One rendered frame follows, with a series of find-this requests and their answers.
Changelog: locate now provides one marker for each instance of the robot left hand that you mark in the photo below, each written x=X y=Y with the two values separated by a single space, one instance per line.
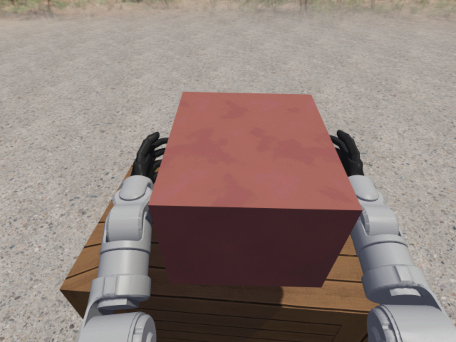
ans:
x=145 y=163

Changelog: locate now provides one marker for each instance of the robot right hand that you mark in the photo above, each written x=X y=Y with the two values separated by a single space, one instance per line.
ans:
x=348 y=153

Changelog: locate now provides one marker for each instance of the robot right upper arm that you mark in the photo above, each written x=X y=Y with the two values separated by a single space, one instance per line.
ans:
x=409 y=323

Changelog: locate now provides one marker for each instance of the robot left upper arm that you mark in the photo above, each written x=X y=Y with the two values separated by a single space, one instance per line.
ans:
x=127 y=327

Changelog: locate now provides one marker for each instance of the carton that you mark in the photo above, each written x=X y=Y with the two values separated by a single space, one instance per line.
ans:
x=251 y=192

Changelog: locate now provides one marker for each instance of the right robot forearm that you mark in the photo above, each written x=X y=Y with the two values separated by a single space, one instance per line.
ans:
x=390 y=276

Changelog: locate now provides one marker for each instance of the pedestal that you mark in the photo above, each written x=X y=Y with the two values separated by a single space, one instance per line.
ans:
x=335 y=312

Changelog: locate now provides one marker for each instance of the left robot forearm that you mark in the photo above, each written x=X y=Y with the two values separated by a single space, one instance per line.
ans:
x=122 y=281

